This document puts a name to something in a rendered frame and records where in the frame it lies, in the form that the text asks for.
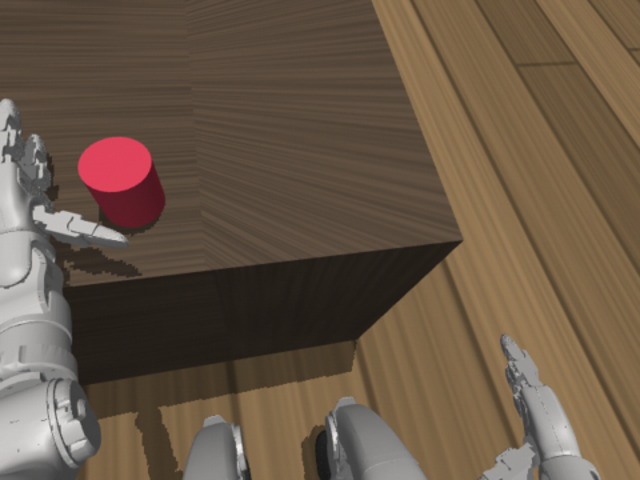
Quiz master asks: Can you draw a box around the can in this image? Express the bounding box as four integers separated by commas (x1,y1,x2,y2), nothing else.
78,137,165,228

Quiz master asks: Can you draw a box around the right robot foot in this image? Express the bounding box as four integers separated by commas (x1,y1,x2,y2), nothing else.
315,430,331,480

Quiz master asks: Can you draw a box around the left robot hand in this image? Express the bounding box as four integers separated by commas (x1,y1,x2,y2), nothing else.
0,99,129,248

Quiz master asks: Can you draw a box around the right robot hand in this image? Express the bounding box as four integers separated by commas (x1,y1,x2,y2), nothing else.
477,334,582,480

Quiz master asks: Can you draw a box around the left robot arm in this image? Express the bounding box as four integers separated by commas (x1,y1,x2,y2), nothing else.
0,231,101,480

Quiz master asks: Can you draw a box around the right robot arm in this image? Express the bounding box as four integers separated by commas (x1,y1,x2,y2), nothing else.
538,456,601,480

